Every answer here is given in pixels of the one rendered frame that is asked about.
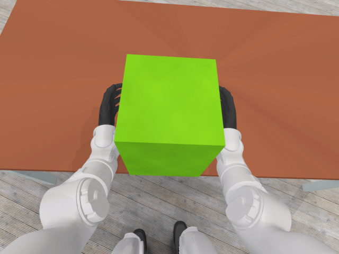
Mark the carton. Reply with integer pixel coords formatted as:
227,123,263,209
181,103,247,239
114,54,226,177

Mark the robot right upper arm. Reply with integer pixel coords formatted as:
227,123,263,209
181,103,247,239
226,185,339,254

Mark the robot left upper arm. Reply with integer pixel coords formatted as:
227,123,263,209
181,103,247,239
0,177,110,254

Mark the right robot shin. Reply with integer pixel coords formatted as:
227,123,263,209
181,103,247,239
179,226,198,254

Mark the right robot hand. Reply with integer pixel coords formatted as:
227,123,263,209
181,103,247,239
219,86,237,129

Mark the left robot forearm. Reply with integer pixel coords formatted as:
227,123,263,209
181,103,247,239
39,124,120,220

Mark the robot shin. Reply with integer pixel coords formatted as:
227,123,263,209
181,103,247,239
124,233,139,239
179,226,198,254

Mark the table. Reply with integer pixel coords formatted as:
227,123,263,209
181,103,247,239
0,0,339,192

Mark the right robot forearm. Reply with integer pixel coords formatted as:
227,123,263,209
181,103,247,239
216,128,270,204

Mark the left robot hand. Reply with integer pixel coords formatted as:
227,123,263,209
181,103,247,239
99,83,122,126

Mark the left robot shin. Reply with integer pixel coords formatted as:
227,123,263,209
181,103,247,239
124,233,139,239

